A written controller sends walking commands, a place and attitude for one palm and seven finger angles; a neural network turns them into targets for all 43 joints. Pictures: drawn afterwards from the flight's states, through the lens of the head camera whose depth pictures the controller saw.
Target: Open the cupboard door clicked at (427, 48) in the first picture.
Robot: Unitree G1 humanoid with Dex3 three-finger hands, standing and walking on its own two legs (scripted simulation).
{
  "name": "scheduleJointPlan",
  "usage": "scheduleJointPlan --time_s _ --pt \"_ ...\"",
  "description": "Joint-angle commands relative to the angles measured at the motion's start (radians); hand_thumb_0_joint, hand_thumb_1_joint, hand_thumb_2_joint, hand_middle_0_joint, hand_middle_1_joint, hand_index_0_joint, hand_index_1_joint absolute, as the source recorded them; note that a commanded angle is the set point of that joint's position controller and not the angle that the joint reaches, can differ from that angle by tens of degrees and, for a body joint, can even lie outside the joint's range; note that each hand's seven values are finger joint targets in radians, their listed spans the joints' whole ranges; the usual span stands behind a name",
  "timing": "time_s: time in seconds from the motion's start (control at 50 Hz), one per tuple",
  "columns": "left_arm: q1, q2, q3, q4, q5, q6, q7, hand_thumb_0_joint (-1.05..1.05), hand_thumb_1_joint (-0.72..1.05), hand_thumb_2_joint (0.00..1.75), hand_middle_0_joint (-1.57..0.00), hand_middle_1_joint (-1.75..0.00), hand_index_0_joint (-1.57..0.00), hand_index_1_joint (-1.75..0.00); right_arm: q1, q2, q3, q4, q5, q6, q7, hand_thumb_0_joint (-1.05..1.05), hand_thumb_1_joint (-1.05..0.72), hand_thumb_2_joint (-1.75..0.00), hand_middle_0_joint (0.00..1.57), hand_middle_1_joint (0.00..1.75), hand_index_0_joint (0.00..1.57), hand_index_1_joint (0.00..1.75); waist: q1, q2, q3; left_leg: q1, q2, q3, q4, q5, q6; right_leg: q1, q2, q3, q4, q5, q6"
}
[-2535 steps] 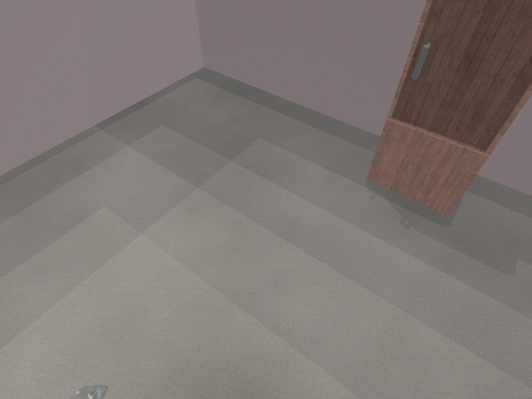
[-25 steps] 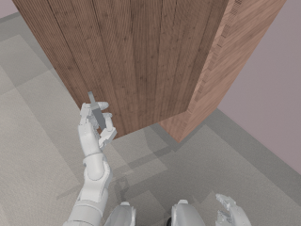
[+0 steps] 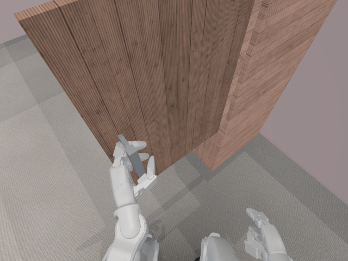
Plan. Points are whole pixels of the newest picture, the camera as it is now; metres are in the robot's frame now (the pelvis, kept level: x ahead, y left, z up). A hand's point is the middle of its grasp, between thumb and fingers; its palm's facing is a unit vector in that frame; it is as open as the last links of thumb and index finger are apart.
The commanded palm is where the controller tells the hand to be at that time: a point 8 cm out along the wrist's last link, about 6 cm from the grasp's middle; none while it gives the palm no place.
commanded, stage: open thumb and fingers to let go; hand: left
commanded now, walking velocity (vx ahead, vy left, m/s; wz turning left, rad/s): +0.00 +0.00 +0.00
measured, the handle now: (131, 156) +0.34 +0.12 +0.03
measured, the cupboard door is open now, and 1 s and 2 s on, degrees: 89 89 89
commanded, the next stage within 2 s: slide the hand sideways off the handle in 0.60 s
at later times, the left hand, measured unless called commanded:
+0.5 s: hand (145, 173) +0.30 +0.08 +0.03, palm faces +0.30 -0.96 +0.00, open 14.6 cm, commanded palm +0.25 +0.14 +0.03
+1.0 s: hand (136, 191) +0.26 +0.10 +0.03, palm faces -0.18 -0.98 +0.05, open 16.3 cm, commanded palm +0.24 +0.15 +0.03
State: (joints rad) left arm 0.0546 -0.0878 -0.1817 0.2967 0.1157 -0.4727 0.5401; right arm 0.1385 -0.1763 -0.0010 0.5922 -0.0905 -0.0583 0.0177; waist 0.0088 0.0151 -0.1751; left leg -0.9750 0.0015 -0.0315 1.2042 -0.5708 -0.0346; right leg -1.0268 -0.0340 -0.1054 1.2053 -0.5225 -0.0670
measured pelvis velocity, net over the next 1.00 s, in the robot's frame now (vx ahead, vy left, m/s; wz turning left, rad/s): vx -0.01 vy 0.04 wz -0.02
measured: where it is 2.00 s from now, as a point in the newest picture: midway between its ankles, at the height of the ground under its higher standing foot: outside the picture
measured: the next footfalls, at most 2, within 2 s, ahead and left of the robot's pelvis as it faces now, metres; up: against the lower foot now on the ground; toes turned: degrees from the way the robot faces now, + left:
none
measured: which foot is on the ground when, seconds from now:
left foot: down 0.00-1.00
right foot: down 0.00-1.00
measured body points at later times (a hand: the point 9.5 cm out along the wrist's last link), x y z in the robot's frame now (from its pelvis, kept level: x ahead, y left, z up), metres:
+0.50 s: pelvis -0.01 +0.00 +0.00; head +0.07 -0.01 +0.44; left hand +0.28 +0.13 +0.03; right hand +0.16 -0.22 -0.12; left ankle +0.00 +0.14 -0.64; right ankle +0.03 -0.08 -0.64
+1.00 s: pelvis -0.01 +0.04 -0.01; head +0.08 +0.03 +0.44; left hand +0.26 +0.15 +0.03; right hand +0.17 -0.20 -0.10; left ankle +0.00 +0.14 -0.64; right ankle +0.03 -0.08 -0.64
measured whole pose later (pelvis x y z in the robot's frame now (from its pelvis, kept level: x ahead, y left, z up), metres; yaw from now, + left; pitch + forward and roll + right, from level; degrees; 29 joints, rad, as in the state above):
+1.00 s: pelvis -0.01 +0.04 -0.01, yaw -1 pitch +19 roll -1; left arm 0.14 0.07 -0.18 0.16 -0.10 -0.44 -0.05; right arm 0.21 -0.23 0.00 0.48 -0.01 -0.04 0.01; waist 0.00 0.03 -0.16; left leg -0.99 -0.02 0.00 1.25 -0.58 0.02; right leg -1.04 -0.05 -0.07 1.22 -0.51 -0.02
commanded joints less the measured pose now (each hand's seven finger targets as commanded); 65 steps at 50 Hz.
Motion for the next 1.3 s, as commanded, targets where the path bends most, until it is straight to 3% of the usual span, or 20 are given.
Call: scheduleJointPlan --time_s 0.0,0.16,0.2,0.32,0.4,0.56,0.68,0.7,0.72,0.74,0.78,0.82,0.84,0.88,0.94,0.98,1.06,1.1,1.2,1.28 --pt "-0.112 0.002 0.019 -0.214 -0.009 -0.067 -0.02 0.0 0.06 0.54 -0.34 -1.26 -0.34 -1.26 -0.003 -0.09 -0.041 -0.136 0.013 -0.049 -0.015 0.0 -0.9 -0.9 0.2 0.3 0.2 0.3 -0.03 -0.126 -0.317 0.022 -0.042 0.023 -0.111 0.209 0.036 0.421 -0.021 0.172 -0.246 0.325 0.057" --pt "-0.164 0.026 0.042 -0.19 -0.036 -0.098 -0.058 0.0 -0.5 0.3 -0.3 -1.2 -0.3 -1.2 -0.001 -0.101 -0.045 -0.124 0.015 -0.059 -0.018 0.0 -0.9 -0.9 0.2 0.3 0.2 0.3 -0.037 -0.125 -0.281 -0.012 -0.043 0.024 -0.1 0.147 0.039 0.394 -0.036 0.21 -0.283 0.187 0.059" --pt "-0.148 0.031 0.051 -0.185 -0.041 -0.1 -0.058 0.0 -0.5 0.3 -0.3 -1.2 -0.3 -1.2 -0.003 -0.103 -0.047 -0.129 0.016 -0.059 -0.017 0.0 -0.9 -0.9 0.2 0.3 0.2 0.3 -0.029 -0.121 -0.299 -0.011 -0.044 0.027 -0.1 0.154 0.039 0.399 -0.035 0.209 -0.277 0.192 0.057" --pt "-0.201 0.048 0.076 -0.147 -0.049 -0.102 -0.05 0.0 -0.5 0.3 -0.25 -0.9 -0.25 -0.9 -0.007 -0.107 -0.047 -0.125 0.017 -0.055 -0.022 0.0 -0.9 -0.9 0.2 0.3 0.2 0.3 -0.034 -0.14 -0.273 -0.026 -0.044 0.028 -0.099 0.118 0.042 0.375 -0.035 0.219 -0.297 0.096 0.057" --pt "-0.179 0.037 0.07 -0.146 -0.045 -0.101 -0.047 0.0 -0.5 0.3 -0.22 -0.7 -0.22 -0.7 0.003 -0.109 -0.047 -0.128 0.016 -0.05 -0.019 0.0 -0.9 -0.9 0.2 0.3 0.2 0.3 -0.021 -0.109 -0.298 0.009 -0.044 0.027 -0.117 0.169 0.043 0.379 -0.019 0.175 -0.258 0.181 0.046" --pt "-0.189 0.006 0.055 -0.132 -0.03 -0.093 -0.016 0.0 -0.5 0.3 -0.15 -0.3 -0.15 -0.3 0.001 -0.108 -0.044 -0.138 0.012 -0.041 -0.01 0.0 -0.9 -0.9 0.2 0.3 0.2 0.3 -0.018 -0.095 -0.289 0.046 -0.043 0.025 -0.14 0.175 0.043 0.335 0.003 0.118 -0.228 0.195 0.042" --pt "-0.188 -0.017 0.036 -0.145 -0.023 -0.087 0.005 0.0 -0.5 0.3 -0.15 -0.3 -0.15 -0.3 -0.002 -0.11 -0.042 -0.148 0.009 -0.038 -0.005 0.0 -0.9 -0.9 0.2 0.3 0.2 0.3 -0.015 -0.083 -0.291 0.07 -0.04 0.012 -0.153 0.194 0.04 0.31 0.014 0.084 -0.208 0.202 0.031" --pt "-0.17 0.088 -0.165 -0.153 0.116 -0.11 -0.204 0.0 -0.5 0.3 -0.15 -0.3 -0.15 -0.3 0.043 -0.151 -0.041 -0.131 0.012 -0.031 0.0 0.0 -0.9 -0.9 0.2 0.3 0.2 0.3 -0.101 -0.086 -0.275 0.085 -0.031 0.022 -0.112 0.204 0.053 0.271 0.005 0.107 -0.181 0.277 0.032" --pt "-0.224 0.16 -0.077 -0.211 0.076 -0.14 -0.312 0.0 -0.5 0.3 -0.15 -0.3 -0.15 -0.3 0.05 -0.145 -0.048 -0.149 0.022 -0.024 -0.004 0.0 -0.9 -0.9 0.2 0.3 0.2 0.3 -0.075 -0.066 -0.309 0.074 -0.034 0.016 -0.103 0.218 0.06 0.298 -0.003 0.111 -0.17 0.315 0.025" --pt "-0.206 0.182 -0.075 -0.236 0.053 -0.149 -0.4 0.0 -0.5 0.3 -0.15 -0.3 -0.15 -0.3 0.04 -0.146 -0.048 -0.164 0.028 -0.021 -0.01 0.0 -0.9 -0.9 0.2 0.3 0.2 0.3 -0.059 -0.054 -0.335 0.072 -0.036 0.017 -0.105 0.208 0.06 0.322 -0.003 0.122 -0.163 0.314 0.024" --pt "-0.192 0.164 -0.106 -0.274 -0.044 -0.135 -0.57 0.0 -0.5 0.3 -0.15 -0.3 -0.15 -0.3 0.038 -0.153 -0.044 -0.2 0.055 -0.025 -0.016 0.0 -0.9 -0.9 0.2 0.3 0.2 0.3 -0.073 -0.037 -0.322 0.088 -0.038 0.009 -0.11 0.206 0.065 0.319 -0.001 0.12 -0.167 0.3 0.019" --pt "-0.136 0.115 -0.091 -0.275 -0.175 -0.088 -0.653 0.0 -0.5 0.3 -0.15 -0.3 -0.15 -0.3 0.028 -0.146 -0.036 -0.226 0.083 -0.031 -0.022 0.0 -0.9 -0.9 0.2 0.3 0.2 0.3 -0.064 -0.039 -0.272 0.098 -0.037 -0.001 -0.129 0.18 0.061 0.289 0.009 0.102 -0.184 0.236 0.024" --pt "-0.131 0.097 -0.076 -0.281 -0.223 -0.063 -0.665 0.0 -0.5 0.3 -0.15 -0.3 -0.15 -0.3 0.028 -0.15 -0.035 -0.234 0.093 -0.033 -0.026 0.0 -0.9 -0.9 0.2 0.3 0.2 0.3 -0.065 -0.073 -0.26 0.094 -0.036 -0.008 -0.134 0.17 0.061 0.28 0.013 0.092 -0.189 0.208 0.028" --pt "-0.048 0.109 -0.021 -0.313 -0.264 -0.033 -0.649 0.0 -0.5 0.3 -0.15 -0.3 -0.15 -0.3 0.019 -0.158 -0.036 -0.261 0.099 -0.039 -0.026 0.0 -0.9 -0.9 0.2 0.3 0.2 0.3 -0.026 -0.055 -0.27 0.101 -0.038 -0.015 -0.148 0.196 0.055 0.275 0.017 0.07 -0.166 0.195 0.022" --pt "0.034 0.124 -0.004 -0.369 -0.23 -0.024 -0.59 0.0 -0.5 0.3 -0.15 -0.3 -0.15 -0.3 0.037 -0.156 -0.044 -0.279 0.09 -0.035 -0.014 0.0 -0.9 -0.9 0.2 0.3 0.2 0.3 -0.021 -0.082 -0.282 0.102 -0.034 -0.015 -0.133 0.246 0.05 0.253 0.017 0.058 -0.129 0.24 0.025" --pt "0.095 0.18 0.028 -0.394 -0.186 -0.033 -0.56 0.0 -0.5 0.3 -0.15 -0.3 -0.15 -0.3 0.041 -0.16 -0.047 -0.289 0.083 -0.031 -0.007 0.0 -0.9 -0.9 0.2 0.3 0.2 0.3 -0.005 -0.065 -0.273 0.081 -0.033 -0.021 -0.126 0.253 0.047 0.235 0.018 0.059 -0.106 0.228 0.019" --pt "0.118 0.176 -0.004 -0.478 -0.137 -0.05 -0.532 0.0 -0.5 0.3 -0.15 -0.3 -0.15 -0.3 0.04 -0.152 -0.048 -0.311 0.077 -0.022 0.002 0.0 -0.9 -0.9 0.2 0.3 0.2 0.3 -0.02 -0.025 -0.257 0.091 -0.029 -0.021 -0.115 0.215 0.041 0.176 0.019 0.06 -0.093 0.182 0.019" --pt "0.152 0.195 0.015 -0.502 -0.135 -0.049 -0.529 0.0 -0.5 0.3 -0.15 -0.3 -0.15 -0.3 0.039 -0.151 -0.047 -0.32 0.075 -0.019 -0.001 0.0 -0.9 -0.9 0.2 0.3 0.2 0.3 -0.01 -0.02 -0.27 0.084 -0.03 -0.023 -0.113 0.212 0.04 0.182 0.022 0.062 -0.087 0.173 0.016" --pt "0.154 0.209 0.026 -0.555 -0.166 -0.037 -0.558 0.0 -0.5 0.3 -0.15 -0.3 -0.15 -0.3 0.037 -0.154 -0.04 -0.331 0.081 -0.019 -0.017 0.0 -0.9 -0.9 0.2 0.3 0.2 0.3 -0.028 -0.034 -0.252 0.062 -0.031 -0.03 -0.105 0.164 0.046 0.172 0.027 0.063 -0.098 0.134 0.021" --pt "0.256 0.238 0.064 -0.593 -0.198 -0.032 -0.593 0.0 -0.5 0.3 -0.15 -0.3 -0.15 -0.3 0.045 -0.156 -0.039 -0.337 0.085 -0.028 -0.029 0.0 -0.9 -0.9 0.2 0.3 0.2 0.3 -0.012 -0.021 -0.284 0.075 -0.03 -0.035 -0.105 0.219 0.042 0.197 0.033 0.056 -0.085 0.177 0.019"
